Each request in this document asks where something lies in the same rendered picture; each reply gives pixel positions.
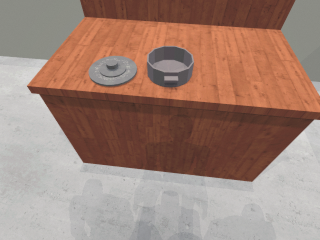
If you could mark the lid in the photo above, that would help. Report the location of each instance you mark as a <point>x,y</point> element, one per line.
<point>101,75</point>

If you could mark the knob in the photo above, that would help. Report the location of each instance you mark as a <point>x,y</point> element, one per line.
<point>111,64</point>

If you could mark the pot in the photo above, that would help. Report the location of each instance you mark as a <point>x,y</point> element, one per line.
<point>170,66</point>

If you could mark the table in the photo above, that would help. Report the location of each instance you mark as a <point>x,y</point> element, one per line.
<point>248,97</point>

